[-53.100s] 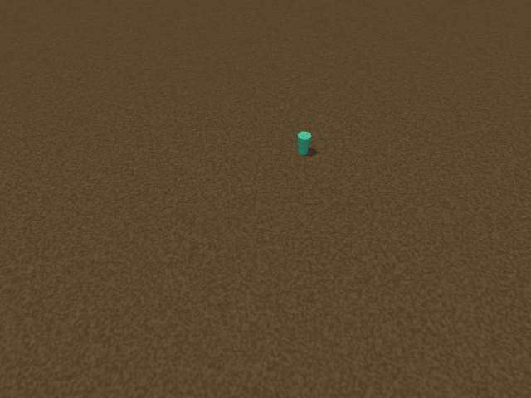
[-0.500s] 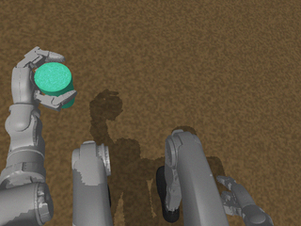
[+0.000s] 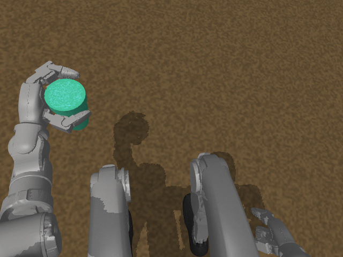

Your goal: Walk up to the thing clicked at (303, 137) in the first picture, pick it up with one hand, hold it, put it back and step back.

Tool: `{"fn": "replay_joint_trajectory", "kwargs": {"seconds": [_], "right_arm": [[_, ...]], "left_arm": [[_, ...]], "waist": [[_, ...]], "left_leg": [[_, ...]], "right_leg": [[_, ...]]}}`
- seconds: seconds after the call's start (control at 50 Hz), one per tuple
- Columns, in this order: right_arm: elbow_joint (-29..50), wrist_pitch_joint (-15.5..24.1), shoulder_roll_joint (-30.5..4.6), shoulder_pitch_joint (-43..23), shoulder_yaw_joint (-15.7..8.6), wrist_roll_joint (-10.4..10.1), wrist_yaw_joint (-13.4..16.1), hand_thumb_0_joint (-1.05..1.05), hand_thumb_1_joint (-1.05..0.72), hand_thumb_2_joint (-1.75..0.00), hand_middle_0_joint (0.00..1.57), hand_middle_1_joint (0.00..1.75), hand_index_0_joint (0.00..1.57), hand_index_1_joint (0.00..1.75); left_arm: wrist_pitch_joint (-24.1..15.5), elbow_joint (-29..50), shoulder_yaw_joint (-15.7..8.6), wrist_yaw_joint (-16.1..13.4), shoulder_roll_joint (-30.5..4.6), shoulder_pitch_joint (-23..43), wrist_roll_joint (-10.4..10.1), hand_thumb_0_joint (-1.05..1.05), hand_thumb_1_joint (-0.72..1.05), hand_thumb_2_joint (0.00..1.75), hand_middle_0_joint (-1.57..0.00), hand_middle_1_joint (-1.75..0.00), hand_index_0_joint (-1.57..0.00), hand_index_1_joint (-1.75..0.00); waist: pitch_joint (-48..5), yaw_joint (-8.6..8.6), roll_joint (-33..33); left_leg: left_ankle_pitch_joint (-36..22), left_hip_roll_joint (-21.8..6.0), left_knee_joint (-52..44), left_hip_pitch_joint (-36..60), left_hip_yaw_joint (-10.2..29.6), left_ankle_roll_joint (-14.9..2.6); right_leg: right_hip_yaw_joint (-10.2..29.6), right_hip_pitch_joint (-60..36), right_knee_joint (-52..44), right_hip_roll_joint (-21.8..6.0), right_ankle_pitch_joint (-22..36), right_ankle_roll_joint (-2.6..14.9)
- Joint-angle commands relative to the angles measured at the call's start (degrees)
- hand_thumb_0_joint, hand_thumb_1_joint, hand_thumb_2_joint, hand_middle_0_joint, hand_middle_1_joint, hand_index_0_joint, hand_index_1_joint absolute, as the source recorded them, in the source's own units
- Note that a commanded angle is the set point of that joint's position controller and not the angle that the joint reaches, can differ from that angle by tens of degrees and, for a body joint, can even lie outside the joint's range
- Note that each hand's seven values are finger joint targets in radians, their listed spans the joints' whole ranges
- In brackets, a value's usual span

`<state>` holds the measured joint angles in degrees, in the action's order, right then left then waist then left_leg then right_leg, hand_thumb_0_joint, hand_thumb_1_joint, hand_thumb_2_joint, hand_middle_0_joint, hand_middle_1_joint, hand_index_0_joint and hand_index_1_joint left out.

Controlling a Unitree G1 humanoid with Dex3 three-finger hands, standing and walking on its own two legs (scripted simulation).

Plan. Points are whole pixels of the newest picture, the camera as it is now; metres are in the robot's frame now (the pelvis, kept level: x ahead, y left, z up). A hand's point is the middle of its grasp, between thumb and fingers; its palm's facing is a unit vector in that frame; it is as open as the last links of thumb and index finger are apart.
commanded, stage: lift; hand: left
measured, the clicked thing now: (72, 109) +0.45 +0.20 -0.06
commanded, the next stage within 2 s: none
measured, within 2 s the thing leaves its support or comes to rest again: neither
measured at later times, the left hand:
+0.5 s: hand (34, 80) +0.42 +0.19 +0.12, palm faces -0.07 -1.00 -0.06, open 10.1 cm
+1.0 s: hand out of the picture +0.40 +0.19 +0.28, palm faces -0.06 -1.00 -0.03, open 10.1 cm
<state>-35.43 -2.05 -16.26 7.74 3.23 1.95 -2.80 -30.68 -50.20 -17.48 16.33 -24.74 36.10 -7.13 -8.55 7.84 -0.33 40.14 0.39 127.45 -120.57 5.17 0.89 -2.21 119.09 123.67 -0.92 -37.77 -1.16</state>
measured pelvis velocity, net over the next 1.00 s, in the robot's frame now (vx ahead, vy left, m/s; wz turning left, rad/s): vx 0.05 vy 0.00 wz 0.04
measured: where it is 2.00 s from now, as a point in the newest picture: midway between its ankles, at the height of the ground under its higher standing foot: (161, 243)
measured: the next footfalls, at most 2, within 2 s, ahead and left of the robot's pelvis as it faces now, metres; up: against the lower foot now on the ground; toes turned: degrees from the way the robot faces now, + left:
none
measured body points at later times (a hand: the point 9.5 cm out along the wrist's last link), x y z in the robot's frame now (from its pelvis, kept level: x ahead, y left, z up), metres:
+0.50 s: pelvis +0.02 +0.00 +0.11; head +0.18 +0.03 +0.53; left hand +0.41 +0.25 +0.13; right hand +0.18 -0.26 +0.00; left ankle +0.08 +0.12 -0.36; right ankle +0.10 -0.13 -0.36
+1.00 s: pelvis +0.05 +0.00 +0.24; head +0.16 +0.03 +0.68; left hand +0.40 +0.24 +0.28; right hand +0.22 -0.25 +0.14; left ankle +0.08 +0.12 -0.36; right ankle +0.10 -0.13 -0.36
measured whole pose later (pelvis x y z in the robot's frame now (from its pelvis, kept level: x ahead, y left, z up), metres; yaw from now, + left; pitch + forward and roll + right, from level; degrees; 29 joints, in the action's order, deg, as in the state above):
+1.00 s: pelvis +0.05 +0.00 +0.24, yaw +2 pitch +21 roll -3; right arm -34.4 3.3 -14.3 10.7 -0.5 -3.3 2.4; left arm -14.7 -20.1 -8.6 13.6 -17.2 11.2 -12.2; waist -8.7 2.4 -0.9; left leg 34.3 -1.4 80.4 -67.3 3.3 0.7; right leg -2.3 66.1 77.0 -0.3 -32.0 -0.7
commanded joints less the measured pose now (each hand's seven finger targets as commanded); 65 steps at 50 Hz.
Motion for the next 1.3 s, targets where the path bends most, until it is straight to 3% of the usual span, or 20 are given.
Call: {"fn": "replay_joint_trajectory", "kwargs": {"seconds": [0.0,0.16,0.2,0.24,0.38,0.42,0.5,0.52,0.54,0.56,0.68,0.72,0.76,0.84,0.88,0.96,1.0,1.04,1.22,1.28], "right_arm": [[5.38,2.12,-11.88,5.58,-5.13,-0.97,1.59,0.0,-0.9,-0.9,0.2,0.3,0.2,0.3],[6.15,2.75,-10.91,5.76,-5.94,-2.38,2.7,0.0,-0.89,-0.9,0.2,0.3,0.2,0.3],[6.66,2.89,-10.58,5.43,-5.96,-2.74,2.84,0.0,-0.89,-0.9,0.2,0.3,0.2,0.3],[6.59,2.94,-10.7,5.23,-6.16,-3.15,3.13,0.0,-0.89,-0.9,0.2,0.3,0.2,0.3],[7.93,3.59,-9.72,3.92,-6.65,-4.14,3.75,0.0,-0.89,-0.9,0.2,0.3,0.2,0.3],[8.49,3.94,-9.25,3.55,-6.85,-4.46,4.01,0.0,-0.9,-0.9,0.2,0.3,0.2,0.3],[8.24,4.48,-8.79,3.41,-6.96,-4.99,4.61,0.0,-0.89,-0.9,0.2,0.3,0.2,0.3],[8.74,4.49,-8.73,3.38,-7.1,-5.18,4.85,0.0,-0.9,-0.9,0.2,0.3,0.2,0.3],[8.5,4.63,-8.06,3.26,-7.05,-5.21,4.93,0.0,-0.89,-0.89,0.2,0.3,0.2,0.3],[8.43,4.79,-8.24,3.26,-7.18,-5.41,5.17,0.0,-0.89,-0.9,0.2,0.3,0.2,0.3],[8.33,5.78,-7.05,2.78,-7.02,-5.74,5.96,0.0,-0.9,-0.9,0.2,0.3,0.2,0.3],[7.85,6.24,-6.81,3.39,-6.96,-5.79,6.16,0.0,-0.89,-0.89,0.2,0.3,0.2,0.3],[7.48,6.52,-6.66,4.03,-6.89,-5.6,6.14,0.0,-0.9,-0.89,0.2,0.3,0.2,0.3],[6.94,7.08,-6.82,4.49,-6.89,-5.38,5.99,0.0,-0.9,-0.89,0.2,0.3,0.2,0.3],[7.05,7.22,-6.5,4.68,-6.81,-5.05,5.75,0.0,-0.9,-0.9,0.2,0.3,0.2,0.3],[7.18,7.89,-6.29,4.48,-6.65,-4.96,5.78,0.0,-0.9,-0.9,0.2,0.3,0.2,0.3],[7.21,8.15,-6.23,4.79,-6.63,-5.01,5.85,0.0,-0.91,-0.9,0.2,0.3,0.2,0.3],[6.91,8.25,-6.03,4.82,-6.52,-4.87,5.95,0.0,-0.91,-0.9,0.2,0.3,0.2,0.3],[6.14,8.16,-5.74,6.04,-6.49,-3.95,5.89,0.0,-0.9,-0.9,0.2,0.3,0.2,0.3],[6.65,8.09,-5.57,5.79,-6.44,-4.03,5.94,0.0,-0.91,-0.9,0.2,0.3,0.2,0.3]], "left_arm": [[-2.97,15.63,-2.18,0.13,-9.9,17.09,-2.87,0.0,0.23,1.23,-1.27,-1.41,-1.29,-1.4],[0.32,21.66,-2.32,-0.52,-9.54,12.08,-3.14,0.0,0.26,1.23,-1.27,-1.41,-1.29,-1.4],[1.25,24.37,-0.69,-0.53,-7.48,11.08,-3.56,0.0,0.28,1.21,-1.26,-1.39,-1.29,-1.38],[2.32,25.47,-1.65,-0.77,-7.8,8.47,-3.96,0.0,0.29,1.22,-1.25,-1.39,-1.27,-1.37],[5.6,35.51,1.12,-0.78,-5.63,5.71,-5.09,0.0,0.25,1.2,-1.23,-1.37,-1.26,-1.35],[7.22,35.76,2.41,-1.01,-3.44,0.71,-5.34,0.0,0.24,1.18,-1.23,-1.36,-1.25,-1.35],[8.91,42.33,2.24,-1.86,-4.16,0.61,-6.21,0.0,0.23,1.19,-1.23,-1.37,-1.26,-1.35],[9.58,42.22,0.67,-2.56,-5.37,-1.98,-6.09,0.0,0.22,1.2,-1.24,-1.38,-1.27,-1.37],[10.21,42.69,3.81,-2.71,-2.31,-3.32,-5.86,0.0,0.24,1.21,-1.24,-1.38,-1.27,-1.37],[10.6,43.83,1.41,-3.33,-4.72,-2.96,-5.87,0.0,0.22,1.21,-1.23,-1.37,-1.26,-1.36],[12.94,44.76,3.9,-4.59,-1.75,-8.45,-5.98,0.0,0.19,1.19,-1.22,-1.36,-1.24,-1.35],[13.02,44.13,2.66,-4.79,-2.54,-8.9,-6.21,0.0,0.17,1.18,-1.22,-1.35,-1.25,-1.34],[12.95,44.58,5.19,-4.23,-0.56,-8.53,-6.27,0.0,0.17,1.18,-1.23,-1.36,-1.26,-1.35],[12.43,42.35,3.77,-3.69,-1.41,-10.68,-6.09,0.0,0.21,1.19,-1.25,-1.37,-1.27,-1.35],[11.89,43.48,6.29,-3.04,0.51,-10.31,-5.98,0.0,0.2,1.19,-1.27,-1.38,-1.29,-1.37],[11.11,44.92,5.2,-2.26,-0.68,-9.93,-6.44,0.0,0.17,1.18,-1.26,-1.37,-1.29,-1.36],[11.09,43.74,6.44,-2.18,1.34,-12.59,-6.72,0.0,0.13,1.17,-1.26,-1.36,-1.28,-1.35],[10.7,43.3,4.71,-2.44,0.3,-12.86,-7.03,0.0,0.13,1.17,-1.26,-1.36,-1.28,-1.35],[9.11,41.69,6.88,-2.08,1.93,-11.91,-6.15,0.0,0.2,1.19,-1.27,-1.36,-1.29,-1.36],[9.06,41.82,5.93,-2.18,1.53,-12.69,-6.37,0.0,0.19,1.19,-1.27,-1.37,-1.29,-1.36]], "waist": [[-38.69,-0.17,-7.44],[-39.04,-1.83,-7.21],[-38.86,-2.09,-7.82],[-38.27,-2.81,-7.96],[-36.21,-3.02,-7.78],[-35.77,-2.78,-5.96],[-35.02,-3.75,-6.1],[-35.39,-4.39,-5.8],[-33.2,-3.76,-4.14],[-33.32,-4.3,-4.12],[-27.26,-4.12,-2.33],[-26.97,-4.3,-1.64],[-26.37,-3.67,-2.43],[-24.07,-5.04,-4.7],[-23.54,-4.73,-5.4],[-22.51,-5.61,-5.55],[-22.05,-5.27,-3.54],[-22.14,-5.48,-3.07],[-18.87,-5.2,-3.81],[-18.1,-5.99,-2.18]], "left_leg": [[-5.19,0.68,-18.87,25.48,-3.14,-3.1],[-8.31,0.29,-24.21,31.61,-2.78,-2.72],[-9.31,0.23,-25.75,34.06,-2.5,-2.51],[-10.94,0.07,-27.61,37.03,-1.82,-2.35],[-8.65,-0.26,-34.12,43.05,-1.44,-2.32],[-8.92,-0.25,-35.44,43.93,-1.66,-2.48],[-9.5,-0.39,-39.62,48.49,-1.48,-2.26],[-9.86,-0.39,-40.74,49.89,-1.47,-2.25],[-8.99,-0.37,-42.13,49.71,-1.4,-2.33],[-9.6,-0.48,-42.96,51.37,-1.44,-2.35],[-10.17,-0.5,-49.18,56.39,-1.4,-2.28],[-12.73,-0.44,-50.16,57.59,-1.97,-2.37],[-15.18,-0.47,-51.75,60.66,-1.81,-2.29],[-19.73,-0.93,-55.83,66.58,-1.28,-1.52],[-20.05,-1.07,-57.96,69.24,-0.96,-1.23],[-18.92,-0.99,-61.63,72.95,-1.5,-1.23],[-20.05,-0.88,-62.72,73.85,-1.8,-1.35],[-21.56,-0.72,-63.2,74.62,-2.36,-1.51],[-25.68,-1.02,-68.63,80.84,-2.4,-0.95],[-23.68,-0.8,-70.7,81.18,-2.85,-1.28]], "right_leg": [[-1.45,-24.65,-17.14,1.02,6.51,3.26],[-0.71,-29.57,-21.94,0.88,8.79,3.53],[-0.7,-30.41,-23.14,0.82,9.6,3.62],[-0.74,-31.04,-24.11,0.68,10.76,3.68],[-0.12,-36.7,-30.96,0.68,9.27,3.44],[0.03,-39.88,-33.46,0.74,9.8,3.01],[0.57,-44.75,-37.65,0.78,10.14,2.9],[0.63,-46.67,-38.94,0.8,10.53,2.74],[0.59,-47.67,-40.42,0.92,9.84,2.62],[0.98,-48.93,-41.74,0.86,10.49,2.57],[1.06,-55.02,-48.4,1.19,11.37,2.33],[1.56,-58.84,-50.36,1.12,13.71,2.23],[0.82,-60.23,-51.43,1.31,16.45,2.35],[0.19,-61.37,-53.36,1.33,19.59,2.72],[-0.16,-62.76,-54.91,1.43,19.63,2.75],[-0.06,-66.48,-58.87,1.45,18.97,2.62],[-0.17,-69.16,-60.4,1.5,20.32,2.47],[0.25,-71.8,-61.71,1.48,22.03,2.27],[-0.29,-75.55,-65.68,1.7,24.94,2.46],[0.04,-79.03,-68.31,1.64,23.89,2.24]]}}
